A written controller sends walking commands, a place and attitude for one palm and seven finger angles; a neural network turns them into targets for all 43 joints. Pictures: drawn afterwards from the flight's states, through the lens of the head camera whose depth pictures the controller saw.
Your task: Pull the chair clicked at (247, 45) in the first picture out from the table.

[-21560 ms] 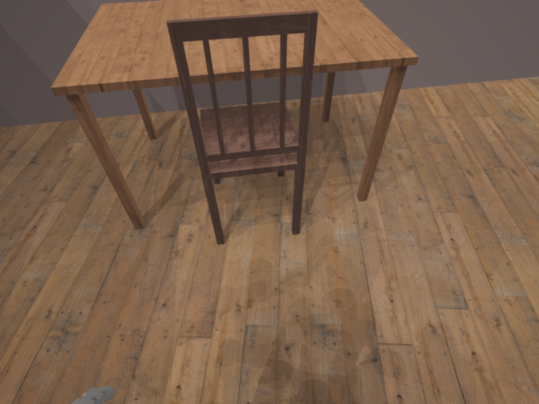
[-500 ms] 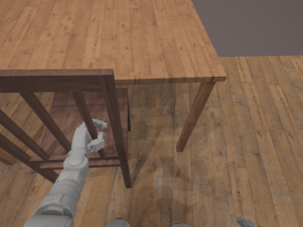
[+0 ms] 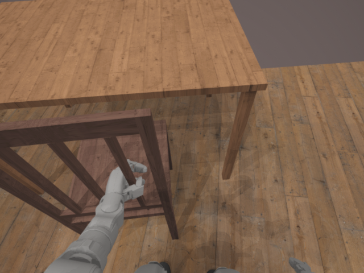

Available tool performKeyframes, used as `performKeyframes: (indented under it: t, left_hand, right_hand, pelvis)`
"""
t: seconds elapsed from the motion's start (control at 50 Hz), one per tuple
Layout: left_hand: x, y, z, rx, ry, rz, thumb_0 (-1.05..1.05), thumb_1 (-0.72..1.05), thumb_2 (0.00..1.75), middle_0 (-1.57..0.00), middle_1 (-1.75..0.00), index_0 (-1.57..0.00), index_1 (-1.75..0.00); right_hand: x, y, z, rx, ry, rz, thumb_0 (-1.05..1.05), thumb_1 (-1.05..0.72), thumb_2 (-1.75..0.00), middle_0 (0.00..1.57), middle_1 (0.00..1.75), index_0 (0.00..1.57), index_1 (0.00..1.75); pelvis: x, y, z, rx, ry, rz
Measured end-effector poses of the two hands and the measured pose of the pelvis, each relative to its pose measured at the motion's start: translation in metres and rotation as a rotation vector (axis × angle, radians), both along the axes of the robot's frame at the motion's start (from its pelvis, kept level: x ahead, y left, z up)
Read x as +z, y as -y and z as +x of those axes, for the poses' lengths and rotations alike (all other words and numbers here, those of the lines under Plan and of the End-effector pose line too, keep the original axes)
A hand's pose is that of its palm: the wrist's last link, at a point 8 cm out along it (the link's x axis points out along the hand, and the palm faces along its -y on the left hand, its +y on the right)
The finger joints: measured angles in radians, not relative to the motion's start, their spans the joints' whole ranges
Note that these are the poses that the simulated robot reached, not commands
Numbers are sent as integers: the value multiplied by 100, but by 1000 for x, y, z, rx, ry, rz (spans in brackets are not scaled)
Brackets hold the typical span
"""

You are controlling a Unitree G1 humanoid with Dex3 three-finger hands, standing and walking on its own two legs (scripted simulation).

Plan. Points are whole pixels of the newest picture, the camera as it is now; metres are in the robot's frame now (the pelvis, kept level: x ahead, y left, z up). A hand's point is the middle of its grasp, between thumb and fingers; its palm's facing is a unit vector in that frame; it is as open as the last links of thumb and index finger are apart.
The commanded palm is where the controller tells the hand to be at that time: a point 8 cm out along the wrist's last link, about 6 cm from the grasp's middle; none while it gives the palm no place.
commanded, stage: step backward, pulling the chair out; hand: left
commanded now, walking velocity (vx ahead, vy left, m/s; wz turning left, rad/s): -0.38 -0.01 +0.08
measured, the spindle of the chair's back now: (89, 182) +0.34 +0.25 -0.04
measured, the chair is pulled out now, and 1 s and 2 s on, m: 0.16 0.18 0.28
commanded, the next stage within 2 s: none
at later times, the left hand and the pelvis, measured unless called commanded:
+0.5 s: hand (138, 192) +0.31 +0.12 -0.06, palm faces +0.00 -0.98 -0.19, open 5.0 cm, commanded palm +0.31 +0.17 -0.06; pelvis -0.02 +0.00 -0.01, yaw +0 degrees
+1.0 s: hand (138, 194) +0.31 +0.12 -0.06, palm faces +0.01 -0.98 -0.20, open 5.0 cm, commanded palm +0.30 +0.17 -0.06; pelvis -0.03 -0.01 -0.01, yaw +0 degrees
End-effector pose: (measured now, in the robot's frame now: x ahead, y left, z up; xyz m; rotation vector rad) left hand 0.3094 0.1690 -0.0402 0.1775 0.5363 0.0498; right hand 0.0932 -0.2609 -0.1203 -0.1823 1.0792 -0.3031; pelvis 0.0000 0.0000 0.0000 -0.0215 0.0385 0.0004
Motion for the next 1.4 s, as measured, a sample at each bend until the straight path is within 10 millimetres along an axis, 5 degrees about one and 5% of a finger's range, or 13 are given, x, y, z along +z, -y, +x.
performKeyframes:
  t: [0.2, 0.4, 0.64, 0.78, 0.96, 1.22, 1.4]
  left_hand:
    - [0, -2, -7, -49, 0, -5, 3, 76, 82, -33, -119, -50, -144]
    - [0, -3, -10, -34, 12, 7, 3, 75, 85, -34, -121, -50, -144]
    - [0, -4, -13, -39, 19, 17, 3, 74, 84, -36, -121, -50, -144]
    - [0, -4, -12, -60, 17, 5, 3, 75, 83, -33, -124, -50, -144]
    - [0, -3, -17, -8, 15, 11, 4, 74, 84, -35, -124, -50, -144]
    - [0, -4, -21, -11, 3, 17, 4, 74, 84, -36, -125, -50, -144]
    - [1, 0, -29, 44, 1, 23, 4, 73, 83, -38, -125, -50, -144]
  right_hand:
    - [9, -11, -12, -11, 29, -30, 1, -91, -90, 20, 30, 20, 30]
    - [-7, -31, -11, 29, 42, 45, 1, -91, -90, 21, 30, 20, 30]
    - [-6, -8, -16, 28, 13, -24, 1, -91, -90, 21, 30, 20, 30]
    - [7, -11, -12, 30, 43, -50, 1, -91, -90, 20, 30, 20, 30]
    - [-6, -20, -1, 66, 83, 31, 1, -91, -90, 20, 30, 20, 30]
    - [-6, -1, -16, 92, -11, -28, 1, -91, -90, 21, 30, 20, 30]
    - [-15, 2, -17, 75, 22, 40, 1, -91, -90, 20, 30, 20, 30]
  pelvis:
    - [1, -15, -9, -14, 11, -4]
    - [-6, -7, -18, -19, 26, 13]
    - [-7, -9, -17, 6, 34, -6]
    - [-3, -13, -18, -9, 29, -4]
    - [-10, 3, -26, -8, 48, 11]
    - [-4, 2, -30, 30, -4, 37]
    - [-9, 21, -44, 18, -4, 47]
